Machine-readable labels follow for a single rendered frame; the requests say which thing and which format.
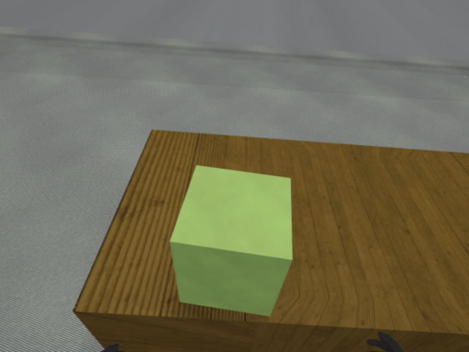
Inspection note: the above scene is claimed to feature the right robot hand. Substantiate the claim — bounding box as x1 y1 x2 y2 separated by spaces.
366 332 404 352

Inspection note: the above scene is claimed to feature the pedestal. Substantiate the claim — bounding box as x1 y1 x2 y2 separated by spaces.
73 130 469 352

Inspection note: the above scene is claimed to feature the carton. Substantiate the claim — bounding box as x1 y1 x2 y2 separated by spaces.
169 165 292 316

